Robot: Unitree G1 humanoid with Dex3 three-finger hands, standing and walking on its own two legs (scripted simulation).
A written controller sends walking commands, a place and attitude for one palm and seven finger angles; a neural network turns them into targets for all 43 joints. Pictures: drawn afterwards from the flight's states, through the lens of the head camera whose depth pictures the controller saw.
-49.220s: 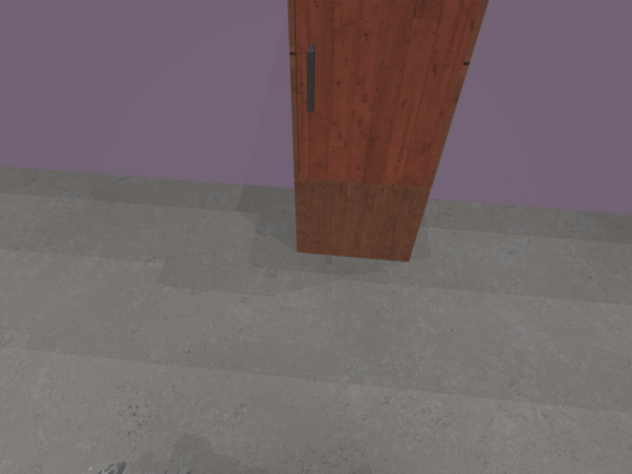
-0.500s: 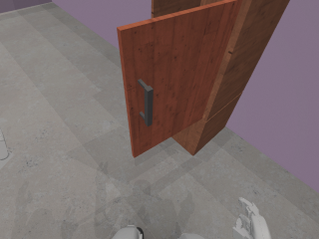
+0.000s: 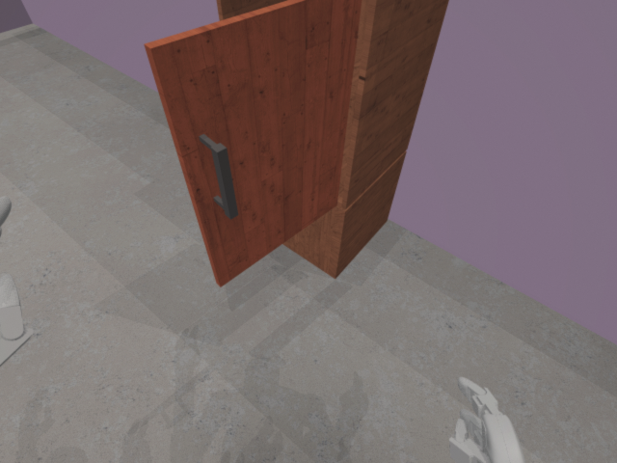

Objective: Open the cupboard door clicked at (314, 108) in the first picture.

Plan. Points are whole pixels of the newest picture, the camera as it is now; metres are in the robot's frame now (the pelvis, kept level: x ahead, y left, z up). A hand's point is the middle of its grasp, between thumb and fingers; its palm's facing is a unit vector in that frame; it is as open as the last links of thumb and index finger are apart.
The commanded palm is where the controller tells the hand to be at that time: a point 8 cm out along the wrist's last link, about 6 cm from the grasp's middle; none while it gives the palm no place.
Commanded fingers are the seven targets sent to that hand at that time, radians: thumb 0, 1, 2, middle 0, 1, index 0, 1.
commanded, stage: stop stepping back and stand still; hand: left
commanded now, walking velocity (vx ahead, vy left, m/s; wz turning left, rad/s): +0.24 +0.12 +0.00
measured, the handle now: (219, 178) +0.57 +0.17 +0.02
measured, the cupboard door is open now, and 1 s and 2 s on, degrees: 82 82 82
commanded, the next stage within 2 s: let the arm hang, fingers relaxed in 0.94 s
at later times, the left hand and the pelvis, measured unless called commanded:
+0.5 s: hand out of the picture +0.15 +0.27 +0.17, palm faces +0.44 -0.74 -0.51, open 7.4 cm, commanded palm +0.09 +0.31 +0.18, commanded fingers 0.00 0.90 0.90 -0.20 -0.30 -0.20 -0.30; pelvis -0.04 +0.01 +0.00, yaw +1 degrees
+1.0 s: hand out of the picture +0.15 +0.31 +0.15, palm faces +0.42 -0.77 -0.48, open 7.4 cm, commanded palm +0.09 +0.35 +0.18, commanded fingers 0.00 0.90 0.90 -0.20 -0.30 -0.20 -0.30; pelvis -0.05 +0.05 +0.01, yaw +1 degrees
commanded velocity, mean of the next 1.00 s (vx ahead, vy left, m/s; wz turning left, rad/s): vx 0.03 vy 0.03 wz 0.00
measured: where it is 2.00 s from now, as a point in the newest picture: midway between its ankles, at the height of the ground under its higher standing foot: outside the picture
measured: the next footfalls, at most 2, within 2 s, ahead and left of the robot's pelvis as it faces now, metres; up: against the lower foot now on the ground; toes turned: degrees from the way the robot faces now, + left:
left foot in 0.34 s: -0.01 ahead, +0.15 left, +0.00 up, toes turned +5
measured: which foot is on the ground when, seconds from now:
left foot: down 0.00-0.00, up 0.02-0.32, down 0.34-1.00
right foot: down 0.00-1.00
